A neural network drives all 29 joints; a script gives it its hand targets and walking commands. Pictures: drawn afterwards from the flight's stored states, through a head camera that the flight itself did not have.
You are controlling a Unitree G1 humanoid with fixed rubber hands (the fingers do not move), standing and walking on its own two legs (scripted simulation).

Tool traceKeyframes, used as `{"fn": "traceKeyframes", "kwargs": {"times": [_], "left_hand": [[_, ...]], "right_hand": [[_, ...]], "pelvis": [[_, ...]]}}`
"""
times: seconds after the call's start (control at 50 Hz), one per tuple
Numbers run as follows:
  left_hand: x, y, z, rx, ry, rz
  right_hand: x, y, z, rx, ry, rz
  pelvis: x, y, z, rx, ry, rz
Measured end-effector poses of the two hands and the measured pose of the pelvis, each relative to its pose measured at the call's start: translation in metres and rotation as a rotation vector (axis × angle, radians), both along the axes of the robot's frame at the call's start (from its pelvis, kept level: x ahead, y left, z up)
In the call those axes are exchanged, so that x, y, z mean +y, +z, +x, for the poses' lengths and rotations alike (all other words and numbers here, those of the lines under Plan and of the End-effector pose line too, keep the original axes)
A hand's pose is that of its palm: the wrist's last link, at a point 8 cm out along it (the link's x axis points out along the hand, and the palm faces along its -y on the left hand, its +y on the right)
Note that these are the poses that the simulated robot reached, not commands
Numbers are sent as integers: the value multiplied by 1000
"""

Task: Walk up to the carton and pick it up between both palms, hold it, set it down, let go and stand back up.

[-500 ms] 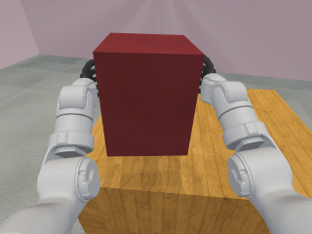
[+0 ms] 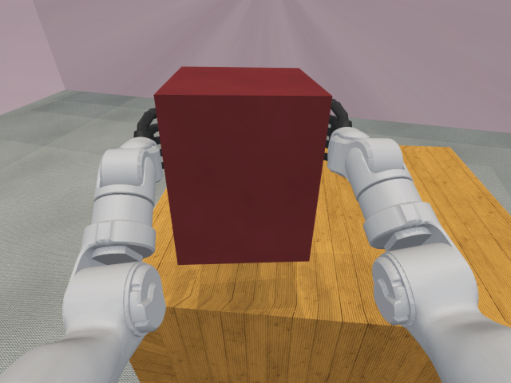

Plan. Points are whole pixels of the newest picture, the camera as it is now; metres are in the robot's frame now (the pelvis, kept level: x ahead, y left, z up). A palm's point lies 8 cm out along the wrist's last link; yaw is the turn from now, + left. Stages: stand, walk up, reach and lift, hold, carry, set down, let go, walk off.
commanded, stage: hold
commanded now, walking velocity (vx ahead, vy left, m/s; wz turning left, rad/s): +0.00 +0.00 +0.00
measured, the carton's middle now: (242, 159) +0.39 +0.02 +0.23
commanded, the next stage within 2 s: none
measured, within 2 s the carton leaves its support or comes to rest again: neither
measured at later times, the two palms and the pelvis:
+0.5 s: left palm (143, 149) +0.37 +0.16 +0.26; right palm (338, 143) +0.37 -0.13 +0.26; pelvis +0.00 +0.00 +0.00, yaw +0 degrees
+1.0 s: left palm (140, 140) +0.37 +0.17 +0.28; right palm (338, 140) +0.37 -0.13 +0.27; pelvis +0.00 +0.00 +0.00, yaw +0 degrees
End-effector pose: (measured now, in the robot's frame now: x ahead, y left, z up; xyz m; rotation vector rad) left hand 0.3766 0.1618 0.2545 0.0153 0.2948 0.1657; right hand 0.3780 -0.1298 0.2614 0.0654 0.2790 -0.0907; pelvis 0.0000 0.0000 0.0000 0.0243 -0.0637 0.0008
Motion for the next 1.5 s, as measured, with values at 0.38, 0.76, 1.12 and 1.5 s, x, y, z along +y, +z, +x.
{"fn": "traceKeyframes", "kwargs": {"times": [0.38, 0.76, 1.12, 1.5], "left_hand": [[-2, 11, -4, -29, -13, 6], [0, 21, -1, -77, 2, -1], [1, 37, -3, -138, 12, -4], [3, 32, -5, -134, 19, -6]], "right_hand": [[-2, 17, -5, -29, -6, -9], [0, 22, -2, -73, -1, -1], [0, 30, -4, -131, 4, 9], [3, 18, -6, -123, 10, 20]], "pelvis": [[0, 0, -2, -9, 0, 1], [0, 0, -1, -2, 0, 0], [0, 0, 0, 2, 1, 0], [1, 0, 0, 4, 1, -1]]}}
